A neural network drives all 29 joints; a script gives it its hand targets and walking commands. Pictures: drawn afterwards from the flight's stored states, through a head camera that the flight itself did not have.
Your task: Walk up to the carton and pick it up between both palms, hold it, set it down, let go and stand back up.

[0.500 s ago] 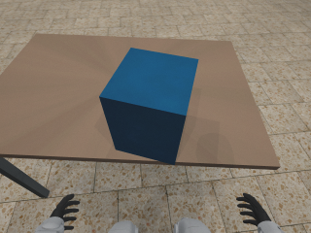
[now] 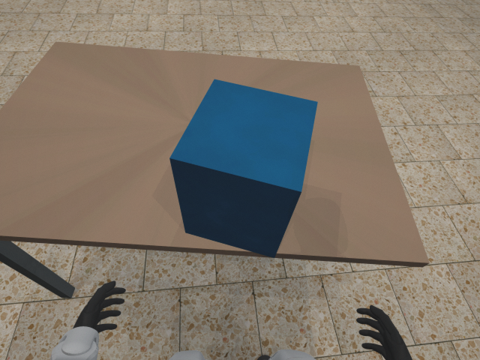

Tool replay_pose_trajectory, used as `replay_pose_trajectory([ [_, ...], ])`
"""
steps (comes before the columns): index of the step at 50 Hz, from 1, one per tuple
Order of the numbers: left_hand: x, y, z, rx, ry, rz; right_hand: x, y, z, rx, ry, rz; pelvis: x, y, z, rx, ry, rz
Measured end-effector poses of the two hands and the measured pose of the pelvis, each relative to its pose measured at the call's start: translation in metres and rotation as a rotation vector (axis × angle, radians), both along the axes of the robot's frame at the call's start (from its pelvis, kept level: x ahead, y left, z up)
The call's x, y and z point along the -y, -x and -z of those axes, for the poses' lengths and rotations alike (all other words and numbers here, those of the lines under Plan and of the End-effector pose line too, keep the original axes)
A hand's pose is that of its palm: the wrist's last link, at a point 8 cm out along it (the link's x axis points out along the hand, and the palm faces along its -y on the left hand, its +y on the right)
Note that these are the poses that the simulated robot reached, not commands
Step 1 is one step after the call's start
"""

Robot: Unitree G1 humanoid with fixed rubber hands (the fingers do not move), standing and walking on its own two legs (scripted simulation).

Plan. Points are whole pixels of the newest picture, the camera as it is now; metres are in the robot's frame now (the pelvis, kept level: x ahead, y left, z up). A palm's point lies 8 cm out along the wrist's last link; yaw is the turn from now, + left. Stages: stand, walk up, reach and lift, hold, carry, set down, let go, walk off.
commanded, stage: reach and lift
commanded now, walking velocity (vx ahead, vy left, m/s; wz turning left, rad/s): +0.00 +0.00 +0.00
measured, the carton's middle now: (245, 173) +0.44 -0.01 +0.01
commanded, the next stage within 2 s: none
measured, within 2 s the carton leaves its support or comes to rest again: neither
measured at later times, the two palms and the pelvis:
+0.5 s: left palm (96, 296) +0.22 +0.24 -0.03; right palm (378, 328) +0.16 -0.22 -0.04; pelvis +0.03 +0.00 +0.01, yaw +0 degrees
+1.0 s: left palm (87, 281) +0.23 +0.24 +0.01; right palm (367, 308) +0.19 -0.19 +0.00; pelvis +0.02 +0.00 +0.01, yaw +0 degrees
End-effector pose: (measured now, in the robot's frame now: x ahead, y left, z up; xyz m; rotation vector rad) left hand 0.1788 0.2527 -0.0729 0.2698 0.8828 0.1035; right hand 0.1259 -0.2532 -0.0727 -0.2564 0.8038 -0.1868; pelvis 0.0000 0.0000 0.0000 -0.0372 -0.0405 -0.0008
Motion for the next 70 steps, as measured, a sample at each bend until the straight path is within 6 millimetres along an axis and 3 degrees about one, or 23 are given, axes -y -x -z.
replay_pose_trajectory([
  [6,0.002,-0.005,-0.009,0.062,0.003,0.019,-0.001,-0.014,-0.011,0.067,-0.005,0.007,0.001,-0.008,-0.005,-0.008,-0.002,-0.001],
  [13,0.01,-0.016,-0.018,0.132,0.049,0.04,-0.019,-0.029,-0.018,0.137,-0.054,0.021,0.004,-0.018,-0.009,-0.022,-0.009,-0.002],
  [24,0.016,-0.04,-0.036,0.262,0.111,0.107,-0.033,-0.037,-0.033,0.244,-0.067,0.061,0.004,-0.029,-0.011,-0.035,-0.009,-0.002],
  [54,0.013,-0.054,-0.081,0.515,0.198,0.145,-0.064,-0.063,-0.078,0.495,-0.149,0.131,0.0,-0.024,-0.01,-0.012,-0.002,-0.003],
  [62,0.013,-0.061,-0.083,0.518,0.224,0.099,-0.062,-0.095,-0.088,0.51,-0.152,0.123,0.001,-0.026,-0.008,-0.007,-0.004,-0.003],
  [70,0.019,-0.09,-0.099,0.549,0.239,0.117,-0.063,-0.129,-0.098,0.524,-0.165,0.121,0.002,-0.029,-0.008,-0.012,-0.005,-0.003],
])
